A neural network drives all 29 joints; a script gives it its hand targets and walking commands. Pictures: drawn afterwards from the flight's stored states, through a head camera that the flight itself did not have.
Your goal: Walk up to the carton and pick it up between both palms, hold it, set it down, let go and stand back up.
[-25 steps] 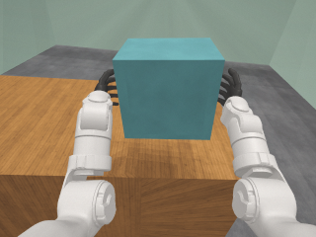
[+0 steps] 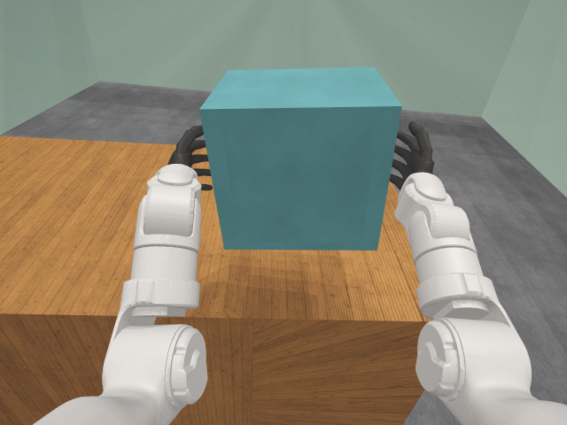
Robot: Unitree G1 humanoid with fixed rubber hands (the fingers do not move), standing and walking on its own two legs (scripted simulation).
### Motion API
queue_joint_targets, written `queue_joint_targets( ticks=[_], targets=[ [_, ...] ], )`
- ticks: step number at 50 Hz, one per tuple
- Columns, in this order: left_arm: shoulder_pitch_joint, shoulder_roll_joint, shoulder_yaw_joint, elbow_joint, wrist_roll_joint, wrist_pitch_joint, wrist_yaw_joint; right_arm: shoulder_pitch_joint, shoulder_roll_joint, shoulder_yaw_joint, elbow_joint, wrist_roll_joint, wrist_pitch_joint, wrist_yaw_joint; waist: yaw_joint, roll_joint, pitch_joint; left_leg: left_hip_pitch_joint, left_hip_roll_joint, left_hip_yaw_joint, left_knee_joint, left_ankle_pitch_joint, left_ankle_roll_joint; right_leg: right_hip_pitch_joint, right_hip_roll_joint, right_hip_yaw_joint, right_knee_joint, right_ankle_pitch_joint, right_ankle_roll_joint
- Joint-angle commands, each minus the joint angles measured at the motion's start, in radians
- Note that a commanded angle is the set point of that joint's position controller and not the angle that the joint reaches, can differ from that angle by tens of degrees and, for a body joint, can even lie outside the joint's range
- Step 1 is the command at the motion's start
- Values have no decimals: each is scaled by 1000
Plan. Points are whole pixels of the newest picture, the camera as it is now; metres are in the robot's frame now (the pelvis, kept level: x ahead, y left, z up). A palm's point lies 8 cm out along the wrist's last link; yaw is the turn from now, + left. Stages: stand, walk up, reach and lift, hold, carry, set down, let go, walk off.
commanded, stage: hold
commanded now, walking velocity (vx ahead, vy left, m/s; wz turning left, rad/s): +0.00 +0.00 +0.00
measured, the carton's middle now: (300, 157) +0.44 -0.01 +0.22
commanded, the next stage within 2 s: set down in 1.30 s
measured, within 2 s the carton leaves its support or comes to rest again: neither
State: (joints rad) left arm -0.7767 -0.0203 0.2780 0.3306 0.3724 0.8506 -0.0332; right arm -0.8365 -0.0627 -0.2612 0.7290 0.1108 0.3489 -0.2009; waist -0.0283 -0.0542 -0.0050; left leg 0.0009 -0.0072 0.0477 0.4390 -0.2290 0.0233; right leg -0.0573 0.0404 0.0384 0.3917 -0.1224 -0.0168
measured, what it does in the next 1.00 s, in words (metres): stands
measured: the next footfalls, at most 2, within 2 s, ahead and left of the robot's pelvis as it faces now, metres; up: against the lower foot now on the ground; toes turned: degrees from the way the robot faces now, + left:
none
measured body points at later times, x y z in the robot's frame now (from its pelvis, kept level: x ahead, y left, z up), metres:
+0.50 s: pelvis +0.00 +0.00 +0.00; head -0.09 +0.02 +0.44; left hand +0.37 +0.16 +0.23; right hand +0.38 -0.17 +0.24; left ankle +0.03 +0.10 -0.74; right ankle +0.08 -0.11 -0.74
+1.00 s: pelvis +0.00 +0.00 +0.00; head -0.09 +0.02 +0.44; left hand +0.37 +0.16 +0.23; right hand +0.38 -0.16 +0.24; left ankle +0.03 +0.10 -0.74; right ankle +0.08 -0.11 -0.74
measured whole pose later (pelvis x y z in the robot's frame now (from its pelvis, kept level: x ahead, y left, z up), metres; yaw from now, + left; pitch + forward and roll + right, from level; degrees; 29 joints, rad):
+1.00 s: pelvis +0.00 +0.00 +0.00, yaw +0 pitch -12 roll +0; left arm -0.77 -0.02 0.28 0.33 0.37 0.85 -0.03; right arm -0.84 -0.06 -0.26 0.73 0.11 0.34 -0.19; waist -0.03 -0.05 0.00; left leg 0.00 -0.01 0.05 0.44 -0.23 0.02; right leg -0.06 0.04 0.04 0.39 -0.12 -0.02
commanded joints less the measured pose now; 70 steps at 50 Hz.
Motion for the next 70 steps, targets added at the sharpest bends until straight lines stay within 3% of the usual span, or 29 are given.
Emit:
queue_joint_targets(
  ticks=[1,59,65,66,70],
  targets=[
    [-768,-459,-255,-183,-152,-126,-183,-827,521,374,-288,78,-41,206,-66,29,-304,-65,-10,-18,-189,187,-20,283,-4,-95,-127,64,25],
    [-764,-460,-277,-216,-163,-134,-175,-791,520,385,-283,73,-48,210,-72,32,-321,-39,-9,-21,-178,230,-31,286,-7,-96,-127,88,26],
    [-768,-460,-276,-207,-162,-137,-177,-794,520,379,-276,70,-50,213,-72,31,-311,-51,-6,-20,-187,205,-27,282,-8,-95,-128,71,25],
    [-696,-438,-290,-195,-183,-118,-170,-782,462,314,-206,83,-48,201,-79,48,-200,-95,-26,-21,-214,102,-5,242,-2,-130,-109,3,44],
    [-753,-442,-293,-184,-191,-144,-172,-840,479,299,-223,49,-86,215,-73,39,-256,-127,-12,-25,-232,24,4,241,-3,-140,-98,-20,42]
  ],
)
